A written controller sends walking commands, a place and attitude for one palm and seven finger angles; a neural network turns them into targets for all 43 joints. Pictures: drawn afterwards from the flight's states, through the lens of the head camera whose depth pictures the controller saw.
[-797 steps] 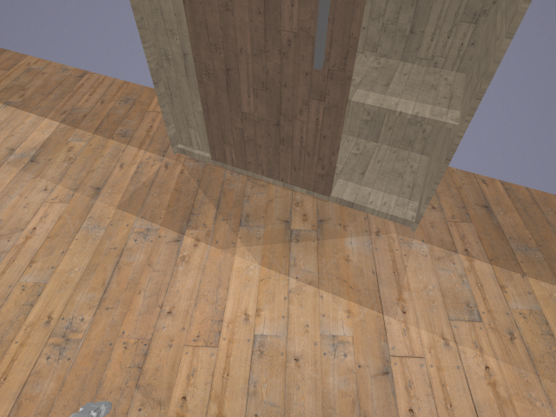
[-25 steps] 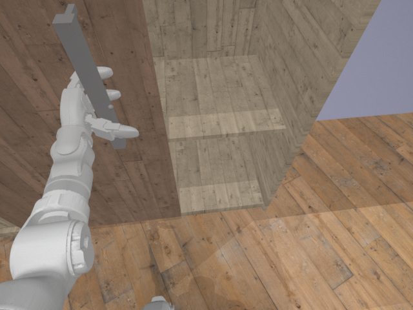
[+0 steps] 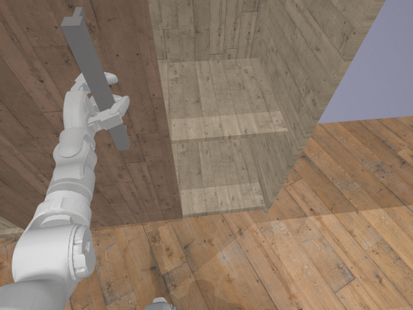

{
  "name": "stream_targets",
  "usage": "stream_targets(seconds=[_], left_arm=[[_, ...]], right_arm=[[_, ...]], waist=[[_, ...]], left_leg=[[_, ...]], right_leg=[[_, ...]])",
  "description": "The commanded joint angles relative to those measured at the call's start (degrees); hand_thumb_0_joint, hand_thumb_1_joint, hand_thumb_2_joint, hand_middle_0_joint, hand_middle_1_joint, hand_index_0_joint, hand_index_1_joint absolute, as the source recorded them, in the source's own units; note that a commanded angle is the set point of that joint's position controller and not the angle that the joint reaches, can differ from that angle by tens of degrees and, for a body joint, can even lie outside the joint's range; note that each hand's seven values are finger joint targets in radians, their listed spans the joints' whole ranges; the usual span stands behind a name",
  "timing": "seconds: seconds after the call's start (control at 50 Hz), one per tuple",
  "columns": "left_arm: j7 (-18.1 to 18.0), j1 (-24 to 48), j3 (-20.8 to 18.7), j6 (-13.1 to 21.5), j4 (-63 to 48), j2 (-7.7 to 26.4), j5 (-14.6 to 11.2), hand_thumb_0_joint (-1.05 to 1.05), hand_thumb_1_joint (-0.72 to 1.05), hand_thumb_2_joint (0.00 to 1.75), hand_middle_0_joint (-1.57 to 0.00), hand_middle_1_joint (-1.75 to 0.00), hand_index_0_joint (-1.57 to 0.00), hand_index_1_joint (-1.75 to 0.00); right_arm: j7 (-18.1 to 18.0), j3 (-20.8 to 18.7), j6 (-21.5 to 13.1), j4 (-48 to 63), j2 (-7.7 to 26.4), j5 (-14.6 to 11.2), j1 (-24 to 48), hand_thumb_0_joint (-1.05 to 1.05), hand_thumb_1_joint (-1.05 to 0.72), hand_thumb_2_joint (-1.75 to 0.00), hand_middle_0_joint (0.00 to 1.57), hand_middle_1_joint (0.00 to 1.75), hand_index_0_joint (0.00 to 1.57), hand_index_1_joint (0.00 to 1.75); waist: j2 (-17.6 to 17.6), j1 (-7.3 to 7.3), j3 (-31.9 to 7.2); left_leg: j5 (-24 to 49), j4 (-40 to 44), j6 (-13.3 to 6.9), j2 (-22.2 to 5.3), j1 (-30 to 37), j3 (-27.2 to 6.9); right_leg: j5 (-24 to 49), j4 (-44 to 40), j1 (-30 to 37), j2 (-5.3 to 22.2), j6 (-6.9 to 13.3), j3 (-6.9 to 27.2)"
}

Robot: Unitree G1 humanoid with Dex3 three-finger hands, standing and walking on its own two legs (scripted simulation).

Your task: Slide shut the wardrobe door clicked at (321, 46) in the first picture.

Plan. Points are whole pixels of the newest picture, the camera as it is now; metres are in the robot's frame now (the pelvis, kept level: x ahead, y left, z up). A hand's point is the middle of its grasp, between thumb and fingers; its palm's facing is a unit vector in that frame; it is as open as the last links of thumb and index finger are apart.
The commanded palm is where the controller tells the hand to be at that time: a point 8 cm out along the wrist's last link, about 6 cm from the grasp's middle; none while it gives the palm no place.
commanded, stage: grip the handle and tug to test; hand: left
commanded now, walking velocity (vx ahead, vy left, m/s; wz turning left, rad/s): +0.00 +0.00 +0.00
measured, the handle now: (105, 91) +0.52 +0.19 +0.12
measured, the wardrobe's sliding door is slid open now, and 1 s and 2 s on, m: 0.41 0.41 0.34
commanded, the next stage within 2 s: tug the door sideways, standing still in 0.84 s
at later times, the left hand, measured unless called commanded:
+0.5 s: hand (114, 109) +0.47 +0.16 +0.12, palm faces +0.06 -1.00 +0.01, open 5.9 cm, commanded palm +0.44 +0.22 +0.11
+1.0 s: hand (115, 110) +0.47 +0.16 +0.12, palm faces +0.06 -1.00 +0.01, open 6.0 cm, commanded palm +0.45 +0.21 +0.11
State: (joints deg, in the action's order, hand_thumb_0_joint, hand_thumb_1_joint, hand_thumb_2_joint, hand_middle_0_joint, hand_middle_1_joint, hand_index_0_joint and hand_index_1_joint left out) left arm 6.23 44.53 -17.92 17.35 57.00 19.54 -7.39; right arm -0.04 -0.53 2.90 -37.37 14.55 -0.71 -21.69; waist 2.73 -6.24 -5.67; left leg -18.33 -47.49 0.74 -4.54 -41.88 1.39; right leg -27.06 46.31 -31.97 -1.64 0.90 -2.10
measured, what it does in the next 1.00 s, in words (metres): stands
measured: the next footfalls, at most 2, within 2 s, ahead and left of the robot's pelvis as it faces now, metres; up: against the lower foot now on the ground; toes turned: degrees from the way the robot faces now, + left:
none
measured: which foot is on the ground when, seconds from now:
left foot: down 0.00-1.00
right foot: down 0.00-1.00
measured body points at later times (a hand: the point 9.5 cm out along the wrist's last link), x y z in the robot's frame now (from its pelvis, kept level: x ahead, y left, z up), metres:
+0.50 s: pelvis -0.01 +0.00 +0.00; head +0.06 +0.00 +0.44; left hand +0.46 +0.22 +0.12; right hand +0.01 -0.26 -0.12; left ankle +0.05 +0.13 -0.70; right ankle -0.05 -0.11 -0.70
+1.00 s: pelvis +0.02 +0.00 +0.01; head +0.08 +0.00 +0.46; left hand +0.46 +0.21 +0.12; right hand +0.07 -0.26 -0.11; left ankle +0.05 +0.13 -0.70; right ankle -0.05 -0.11 -0.70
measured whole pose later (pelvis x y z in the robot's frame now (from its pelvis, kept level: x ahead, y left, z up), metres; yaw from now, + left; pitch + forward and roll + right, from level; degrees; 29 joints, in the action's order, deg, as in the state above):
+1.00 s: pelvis +0.02 +0.00 +0.01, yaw -2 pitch +12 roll -1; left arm 5.0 32.1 -17.9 11.8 40.3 17.5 -9.8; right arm 0.4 -0.9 2.8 -34.2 14.3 -1.3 -21.1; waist 2.5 -6.3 -6.4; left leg -19.5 -44.4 0.6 -4.9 -37.1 3.8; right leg -26.7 42.5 -28.0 -1.8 0.5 0.4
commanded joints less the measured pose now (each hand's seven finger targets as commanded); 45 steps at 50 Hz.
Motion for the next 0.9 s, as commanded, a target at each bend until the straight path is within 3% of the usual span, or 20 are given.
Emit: stream_targets(seconds=[0.0, 0.04, 0.06, 0.08, 0.12, 0.16, 0.2, 0.24, 0.28, 0.36, 0.4, 0.44, 0.54, 0.64, 0.74, 0.76, 0.84, 0.88], left_arm=[[-0.3, 29.1, -0.6, 3.3, -11.2, 11.9, -0.2, 0.0, 0.9, 0.9, -0.45, -1.4, -0.45, -1.4], [-0.6, 29.3, -2.6, 3.9, -11.6, 14.2, -0.1, 0.0, 0.9, 0.9, -0.45, -1.4, -0.45, -1.4], [-0.5, 29.2, -1.9, 4.3, -12.8, 13.3, 0.0, 0.0, 0.9, 0.9, -0.45, -1.4, -0.45, -1.4], [-0.3, 28.2, -2.5, 4.5, -12.7, 13.4, -0.2, 0.0, 0.9, 0.9, -0.45, -1.4, -0.45, -1.4], [-0.2, 28.6, -2.0, 4.4, -12.2, 13.4, -0.2, 0.0, 0.9, 0.9, -0.45, -1.4, -0.45, -1.4], [0.0, 27.0, -3.8, 4.3, -10.4, 15.5, 0.0, 0.0, 0.9, 0.9, -0.45, -1.4, -0.45, -1.4], [0.3, 29.4, -2.3, 4.4, -11.3, 14.3, -0.2, 0.0, 0.9, 0.9, -0.45, -1.4, -0.45, -1.4], [0.2, 28.8, -3.7, 4.3, -10.2, 15.9, -0.2, 0.0, 0.9, 0.9, -0.45, -1.4, -0.45, -1.4], [0.3, 30.0, -3.0, 3.9, -8.5, 15.5, 0.1, 0.0, 0.9, 0.9, -0.45, -1.4, -0.45, -1.4], [0.4, 30.3, -4.4, 3.9, -8.3, 17.2, 0.3, 0.0, 0.9, 0.9, -0.45, -1.4, -0.45, -1.4], [0.6, 30.2, -3.7, 3.7, -7.6, 16.6, 0.2, 0.0, 0.9, 0.9, -0.45, -1.4, -0.45, -1.4], [0.5, 29.4, -4.6, 4.1, -9.0, 17.0, -0.2, 0.0, 0.9, 0.9, -0.45, -1.4, -0.45, -1.4], [0.4, 25.7, -3.4, 4.1, -10.7, 14.7, -0.7, 0.0, 0.9, 0.9, -0.45, -1.4, -0.45, -1.4], [0.6, 19.8, -4.8, 3.5, -12.9, 15.8, -1.1, 0.0, 0.9, 0.9, -0.45, -1.4, -0.45, -1.4], [0.6, 12.9, -3.0, 2.5, -20.5, 12.4, -2.0, 0.0, 0.9, 0.9, -0.45, -1.4, -0.45, -1.4], [0.4, 10.2, -4.0, 2.0, -21.1, 12.9, -2.2, 0.0, 0.9, 0.9, -0.45, -1.4, -0.45, -1.4], [0.3, 4.3, -3.6, 0.8, -27.7, 12.2, -2.9, 0.0, 0.9, 0.9, -0.45, -1.4, -0.45, -1.4], [0.1, 3.9, -3.1, -0.2, -28.5, 11.7, -3.0, 0.0, 0.9, 0.9, -0.45, -1.4, -0.45, -1.4]], right_arm=[[-0.6, -2.7, -1.6, 3.9, 8.6, -0.2, -4.6, 0.0, -0.9, -0.9, 0.2, 0.3, 0.2, 0.3], [-0.7, -2.8, -1.9, 3.7, 8.8, 0.1, -5.2, 0.0, -0.9, -0.9, 0.2, 0.3, 0.2, 0.3], [-0.6, -2.8, -2.0, 4.1, 8.5, -0.1, -4.7, 0.0, -0.9, -0.9, 0.2, 0.3, 0.2, 0.3], [-0.6, -2.8, -2.1, 4.1, 8.5, 0.1, -4.9, 0.0, -0.9, -0.9, 0.2, 0.3, 0.2, 0.3], [-0.5, -2.6, -2.1, 4.0, 8.4, 0.0, -4.7, 0.0, -0.9, -0.9, 0.2, 0.3, 0.2, 0.3], [-0.7, -2.6, -2.0, 4.0, 8.7, -0.1, -4.8, 0.0, -0.9, -0.9, 0.2, 0.3, 0.2, 0.3], [-0.7, -2.5, -2.1, 4.1, 8.5, -0.1, -4.6, 0.0, -0.9, -0.9, 0.2, 0.3, 0.2, 0.3], [-1.0, -2.5, -2.0, 4.0, 8.8, 0.0, -5.1, 0.0, -0.9, -0.9, 0.2, 0.3, 0.2, 0.3], [-1.0, -2.4, -2.1, 3.7, 8.7, -0.1, -5.1, 0.0, -0.9, -0.9, 0.2, 0.3, 0.2, 0.3], [-1.1, -2.5, -2.2, 3.8, 8.9, 0.0, -5.5, 0.0, -0.9, -0.9, 0.2, 0.3, 0.2, 0.3], [-1.2, -2.4, -2.1, 3.8, 8.8, -0.1, -5.5, 0.0, -0.9, -0.9, 0.2, 0.3, 0.2, 0.3], [-1.2, -2.4, -2.2, 4.0, 8.9, 0.1, -5.7, 0.0, -0.9, -0.9, 0.2, 0.3, 0.2, 0.3], [-1.0, -2.5, -2.1, 4.8, 8.6, 0.0, -5.2, 0.0, -0.9, -0.9, 0.2, 0.3, 0.2, 0.3], [-0.9, -2.6, -1.8, 5.9, 8.8, -0.2, -4.5, 0.0, -0.9, -0.9, 0.2, 0.3, 0.2, 0.3], [-0.4, -2.9, -1.8, 7.6, 8.3, -0.5, -3.3, 0.0, -0.9, -0.9, 0.2, 0.3, 0.2, 0.3], [-0.3, -3.0, -1.8, 7.8, 8.3, -0.7, -3.0, 0.0, -0.9, -0.9, 0.2, 0.3, 0.2, 0.3], [0.0, -3.0, -2.0, 8.8, 8.2, -0.7, -2.2, 0.0, -0.9, -0.9, 0.2, 0.3, 0.2, 0.3], [0.0, -3.1, -1.9, 8.7, 8.2, -0.9, -1.9, 0.0, -0.9, -0.9, 0.2, 0.3, 0.2, 0.3]], waist=[[0.2, -2.01, -18.3], [0.5, -1.19, -20.3], [2.0, -1.14, -22.3], [1.1, -0.79, -23.1], [0.5, -1.32, -21.3], [-0.8, -0.8, -20.8], [1.0, -1.33, -20.0], [0.2, -1.2, -19.9], [-0.7, -2.07, -18.5], [-0.6, -1.6, -20.7], [-0.6, -2.05, -19.3], [0.4, -1.12, -20.8], [0.7, -0.49, -20.9], [-1.2, 0.96, -20.5], [0.8, 2.29, -23.3], [-0.4, 2.75, -23.3], [0.6, 3.74, -23.2], [-1.8, 2.94, -21.3]], left_leg=[[13.7, 2.1, -3.0, 3.3, 23.0, -1.7], [14.7, 2.0, -2.9, 3.3, 23.8, -2.0], [15.8, 1.9, -2.8, 3.2, 25.5, -1.8], [16.7, 1.7, -2.8, 3.2, 25.5, -1.9], [15.9, 1.7, -3.0, 3.3, 24.1, -1.5], [15.2, 1.7, -3.0, 3.3, 22.8, -1.4], [14.1, 1.9, -3.0, 3.4, 22.7, -1.4], [13.6, 1.9, -3.0, 3.3, 22.0, -1.6], [12.1, 2.0, -3.1, 3.1, 21.4, -1.7], [12.3, 1.8, -3.2, 3.2, 21.1, -1.4], [11.5, 1.9, -3.2, 3.2, 20.4, -1.5], [12.5, 1.8, -3.1, 3.3, 21.0, -1.6], [13.2, 2.0, -3.1, 3.3, 21.7, -1.2], [13.9, 2.6, -3.1, 3.5, 20.5, -0.6], [19.7, 2.8, -2.9, 3.5, 24.4, -0.2], [20.5, 2.9, -2.9, 3.4, 24.4, 0.1], [24.6, 3.1, -2.9, 3.6, 24.9, 0.5], [25.0, 3.5, -2.9, 3.4, 24.5, 0.7]], right_leg=[[22.6, -7.5, -4.1, -2.1, -1.0, 0.6], [22.8, -7.0, -2.9, -2.1, -0.6, 0.5], [23.7, -6.8, -3.3, -2.1, -0.8, 0.7], [24.4, -6.6, -2.6, -2.2, -0.7, 0.6], [24.6, -6.9, -2.4, -2.2, -0.9, 0.7], [24.6, -6.9, -2.0, -2.2, -1.0, 0.9], [23.5, -7.1, -2.6, -2.1, -1.0, 1.0], [22.6, -7.1, -2.2, -2.1, -0.8, 0.9], [21.2, -7.5, -3.6, -2.1, -1.1, 1.0], [21.5, -7.3, -2.8, -2.0, -1.3, 1.3], [20.8, -7.6, -3.2, -2.0, -1.3, 1.3], [21.4, -7.1, -2.0, -2.0, -0.9, 1.1], [22.3, -7.2, -1.4, -2.1, -0.8, 0.9], [24.7, -7.4, 1.7, -2.2, -0.9, 1.1], [30.1, -6.9, 3.7, -2.4, -0.6, 0.6], [31.5, -6.9, 4.1, -2.4, -0.8, 0.6], [36.8, -6.8, 7.6, -2.3, -0.6, 0.6], [38.6, -7.1, 7.4, -2.2, -1.1, 0.6]])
